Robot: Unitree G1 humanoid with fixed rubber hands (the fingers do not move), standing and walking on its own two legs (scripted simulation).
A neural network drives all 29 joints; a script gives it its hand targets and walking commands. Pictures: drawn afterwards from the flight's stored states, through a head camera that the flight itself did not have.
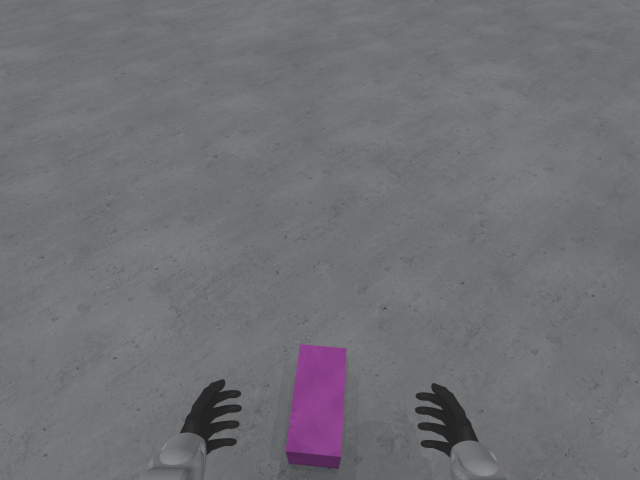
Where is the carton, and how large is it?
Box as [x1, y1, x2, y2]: [286, 344, 346, 468]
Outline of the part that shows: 300,344 286,444 286,454 289,463 338,468 341,449 346,348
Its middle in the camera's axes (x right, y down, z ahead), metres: +0.00 +0.48 +1.13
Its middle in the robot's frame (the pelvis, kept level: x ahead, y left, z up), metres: +0.45 -0.03 -0.70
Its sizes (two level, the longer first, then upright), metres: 0.294 0.142 0.149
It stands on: the floor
